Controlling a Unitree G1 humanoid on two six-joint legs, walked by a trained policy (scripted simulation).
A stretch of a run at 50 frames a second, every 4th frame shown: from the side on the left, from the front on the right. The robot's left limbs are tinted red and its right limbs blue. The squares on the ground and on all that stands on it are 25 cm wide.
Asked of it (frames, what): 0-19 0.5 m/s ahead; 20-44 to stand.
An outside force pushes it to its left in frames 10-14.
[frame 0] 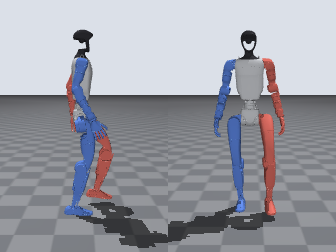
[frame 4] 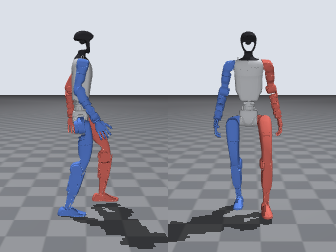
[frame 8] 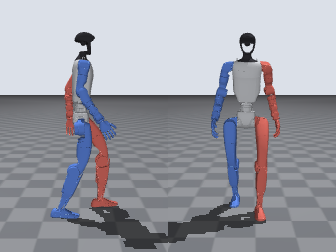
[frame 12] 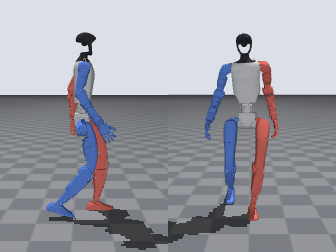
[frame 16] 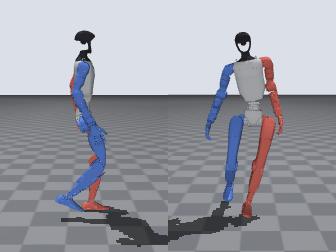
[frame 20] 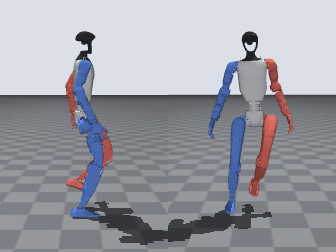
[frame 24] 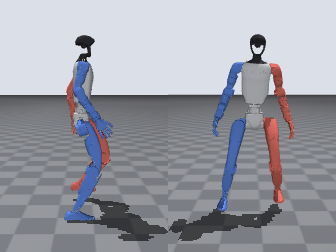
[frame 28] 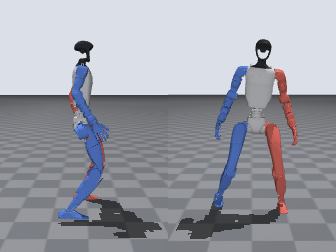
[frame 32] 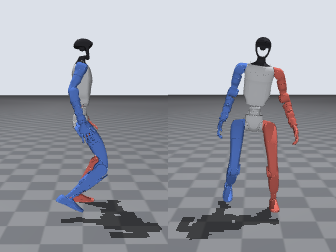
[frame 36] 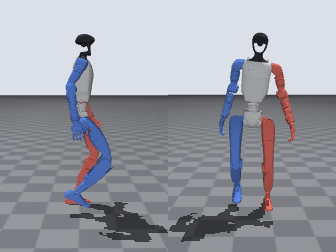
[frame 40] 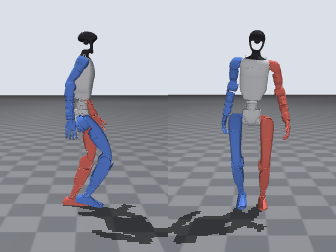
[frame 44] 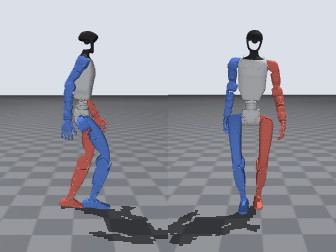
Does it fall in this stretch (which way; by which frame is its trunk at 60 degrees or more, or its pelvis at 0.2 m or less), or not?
no
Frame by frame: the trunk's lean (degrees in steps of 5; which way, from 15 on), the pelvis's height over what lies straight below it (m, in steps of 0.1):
0: 0, 0.8
4: 5, 0.8
8: 5, 0.8
12: 5, 0.8
16: 10, 0.8
20: 5, 0.8
24: 5, 0.7
28: 5, 0.7
32: 10, 0.7
36: 5, 0.8
40: 5, 0.8
44: 5, 0.8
